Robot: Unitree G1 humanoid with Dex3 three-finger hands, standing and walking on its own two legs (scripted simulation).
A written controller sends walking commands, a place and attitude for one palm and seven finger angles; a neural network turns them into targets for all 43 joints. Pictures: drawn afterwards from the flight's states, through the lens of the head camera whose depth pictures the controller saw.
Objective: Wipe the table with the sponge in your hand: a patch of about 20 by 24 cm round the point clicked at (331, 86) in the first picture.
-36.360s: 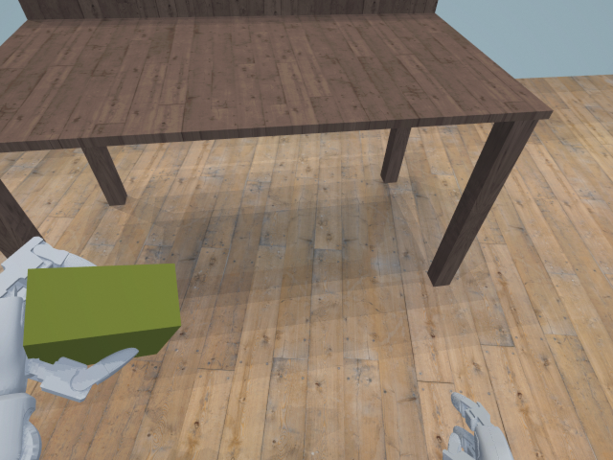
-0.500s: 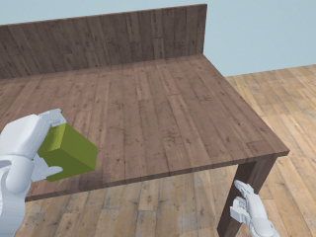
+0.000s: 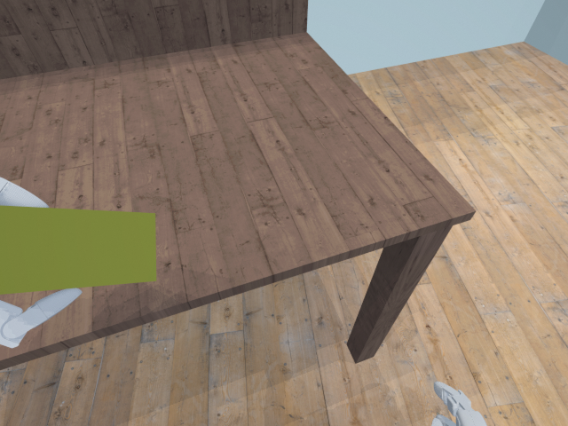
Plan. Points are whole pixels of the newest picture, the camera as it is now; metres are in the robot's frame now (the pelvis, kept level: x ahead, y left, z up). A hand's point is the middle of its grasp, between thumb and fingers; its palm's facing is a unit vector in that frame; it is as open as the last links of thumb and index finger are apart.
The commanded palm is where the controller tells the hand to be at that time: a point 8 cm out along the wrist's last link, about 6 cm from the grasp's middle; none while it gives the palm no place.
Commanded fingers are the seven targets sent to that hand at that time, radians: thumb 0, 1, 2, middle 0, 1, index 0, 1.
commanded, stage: step back with the hand held close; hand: left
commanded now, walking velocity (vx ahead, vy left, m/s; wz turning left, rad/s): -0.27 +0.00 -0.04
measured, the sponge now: (89, 253) +0.25 +0.20 +0.20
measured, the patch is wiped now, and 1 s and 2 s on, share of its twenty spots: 1.00 1.00 1.00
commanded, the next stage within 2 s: stop stepping back and stand still in 0.58 s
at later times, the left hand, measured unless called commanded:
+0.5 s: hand out of the picture +0.08 +0.22 +0.23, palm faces +0.36 -0.87 -0.34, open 10.3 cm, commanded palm +0.02 +0.28 +0.25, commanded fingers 0.00 0.10 1.30 -1.20 -1.60 -1.20 -1.60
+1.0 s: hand out of the picture -0.10 +0.19 +0.23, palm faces +0.36 -0.84 -0.40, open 10.3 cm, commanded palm -0.15 +0.25 +0.25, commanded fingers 0.00 0.10 1.30 -1.20 -1.60 -1.20 -1.60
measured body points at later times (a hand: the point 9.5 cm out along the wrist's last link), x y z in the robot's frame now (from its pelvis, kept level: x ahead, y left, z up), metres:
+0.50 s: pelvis -0.14 +0.00 +0.00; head -0.14 +0.02 +0.45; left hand +0.06 +0.26 +0.25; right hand +0.05 -0.22 -0.07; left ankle -0.13 +0.12 -0.66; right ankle -0.06 -0.12 -0.72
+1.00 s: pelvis -0.32 -0.02 -0.01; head -0.35 -0.03 +0.44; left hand -0.13 +0.24 +0.25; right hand -0.18 -0.27 -0.10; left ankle -0.30 +0.09 -0.65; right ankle -0.24 -0.13 -0.72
